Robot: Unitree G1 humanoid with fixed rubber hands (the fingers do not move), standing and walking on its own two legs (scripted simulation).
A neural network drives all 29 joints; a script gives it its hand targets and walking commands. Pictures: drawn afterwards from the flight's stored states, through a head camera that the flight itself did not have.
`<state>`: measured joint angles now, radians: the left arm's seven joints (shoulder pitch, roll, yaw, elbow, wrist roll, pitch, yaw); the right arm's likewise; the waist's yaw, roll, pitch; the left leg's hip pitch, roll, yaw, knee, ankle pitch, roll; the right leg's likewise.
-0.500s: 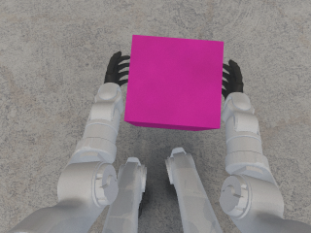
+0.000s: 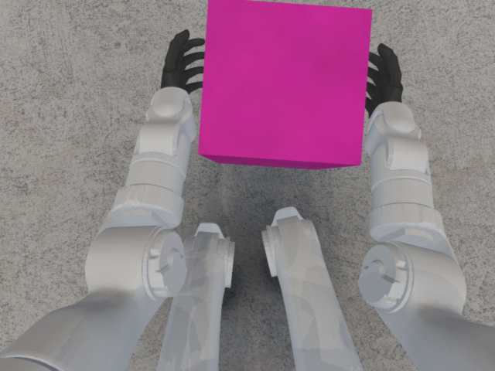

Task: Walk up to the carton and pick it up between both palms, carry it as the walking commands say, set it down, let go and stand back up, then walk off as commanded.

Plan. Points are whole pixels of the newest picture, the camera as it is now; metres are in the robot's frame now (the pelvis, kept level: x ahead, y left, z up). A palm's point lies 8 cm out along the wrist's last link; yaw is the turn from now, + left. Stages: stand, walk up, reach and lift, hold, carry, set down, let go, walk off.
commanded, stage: set down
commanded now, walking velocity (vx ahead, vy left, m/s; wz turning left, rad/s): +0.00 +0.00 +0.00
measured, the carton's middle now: (275, 105) +0.49 -0.09 -0.18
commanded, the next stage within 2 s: none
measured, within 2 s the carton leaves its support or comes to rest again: neither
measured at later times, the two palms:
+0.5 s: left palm (192, 94) +0.53 +0.05 -0.19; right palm (363, 105) +0.47 -0.25 -0.20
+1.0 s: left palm (195, 100) +0.54 +0.05 -0.24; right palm (354, 106) +0.48 -0.25 -0.23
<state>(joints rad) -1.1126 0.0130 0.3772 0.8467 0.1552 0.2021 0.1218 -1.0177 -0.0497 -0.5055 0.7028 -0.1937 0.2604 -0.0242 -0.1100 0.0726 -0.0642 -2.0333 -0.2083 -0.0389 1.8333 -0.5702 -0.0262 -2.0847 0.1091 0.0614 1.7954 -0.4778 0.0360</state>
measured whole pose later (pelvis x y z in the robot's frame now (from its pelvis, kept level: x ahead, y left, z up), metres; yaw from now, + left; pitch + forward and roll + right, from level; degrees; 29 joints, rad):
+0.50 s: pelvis -0.01 -0.01 -0.06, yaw +1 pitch +44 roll +2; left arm -1.28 0.08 0.36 0.87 0.11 0.21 0.14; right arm -1.19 -0.12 -0.47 0.73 -0.17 0.27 -0.04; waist -0.11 0.07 0.10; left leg -2.20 -0.21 -0.02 2.02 -0.59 -0.05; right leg -2.26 0.12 0.05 1.98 -0.48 0.03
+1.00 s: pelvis +0.00 +0.00 -0.09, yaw +1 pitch +41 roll +0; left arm -1.33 0.11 0.27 0.94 0.06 0.20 0.18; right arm -1.24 -0.17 -0.47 0.83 -0.12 0.24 -0.03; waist -0.13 0.06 0.19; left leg -2.24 -0.23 -0.01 2.13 -0.62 -0.04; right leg -2.28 0.07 0.01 2.09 -0.53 0.02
